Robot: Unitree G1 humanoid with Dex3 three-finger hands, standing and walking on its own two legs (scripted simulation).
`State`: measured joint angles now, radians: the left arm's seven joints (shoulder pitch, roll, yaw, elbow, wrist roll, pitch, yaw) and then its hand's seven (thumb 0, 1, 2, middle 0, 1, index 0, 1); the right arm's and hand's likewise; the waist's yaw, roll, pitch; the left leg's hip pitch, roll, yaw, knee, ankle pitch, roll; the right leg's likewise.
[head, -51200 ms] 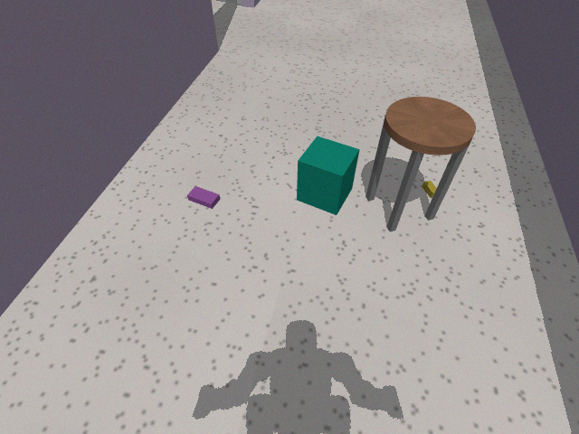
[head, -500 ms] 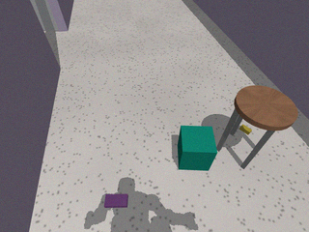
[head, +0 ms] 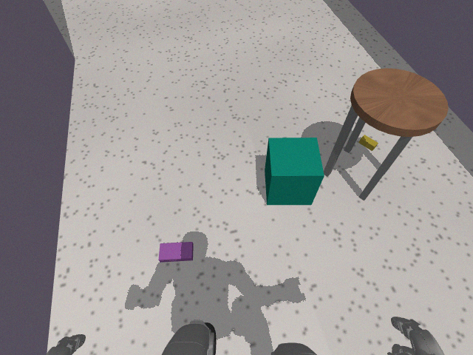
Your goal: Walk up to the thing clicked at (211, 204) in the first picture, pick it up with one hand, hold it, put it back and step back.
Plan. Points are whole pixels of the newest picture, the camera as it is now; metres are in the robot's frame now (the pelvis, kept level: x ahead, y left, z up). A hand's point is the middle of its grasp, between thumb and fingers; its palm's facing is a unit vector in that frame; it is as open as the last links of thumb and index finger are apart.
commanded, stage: step back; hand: left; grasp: from above
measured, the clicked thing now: (176, 251) +0.51 +0.29 -0.74
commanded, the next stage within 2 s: none
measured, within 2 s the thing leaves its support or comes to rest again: neither
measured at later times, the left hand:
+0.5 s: hand out of the picture -0.02 +0.27 -0.14, palm faces +0.09 -0.92 -0.39, open 7.3 cm
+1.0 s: hand out of the picture -0.24 +0.24 -0.12, palm faces +0.01 -0.89 -0.46, open 7.4 cm
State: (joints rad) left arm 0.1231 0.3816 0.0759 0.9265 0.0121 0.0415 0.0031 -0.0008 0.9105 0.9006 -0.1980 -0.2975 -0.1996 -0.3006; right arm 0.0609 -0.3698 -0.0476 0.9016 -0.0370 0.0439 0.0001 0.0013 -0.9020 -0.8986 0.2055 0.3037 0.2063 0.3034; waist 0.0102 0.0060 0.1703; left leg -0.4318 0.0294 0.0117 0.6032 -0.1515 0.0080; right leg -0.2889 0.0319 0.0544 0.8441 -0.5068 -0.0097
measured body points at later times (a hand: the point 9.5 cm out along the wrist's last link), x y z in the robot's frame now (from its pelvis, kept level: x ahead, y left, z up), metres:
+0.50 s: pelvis -0.13 +0.00 +0.00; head -0.06 +0.01 +0.44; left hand -0.03 +0.32 -0.12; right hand -0.01 -0.31 -0.12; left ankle -0.12 +0.11 -0.72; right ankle -0.06 -0.12 -0.71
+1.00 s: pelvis -0.29 -0.03 +0.01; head -0.24 -0.07 +0.46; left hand -0.24 +0.29 -0.08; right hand -0.18 -0.34 -0.13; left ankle -0.30 +0.13 -0.62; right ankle -0.27 -0.14 -0.72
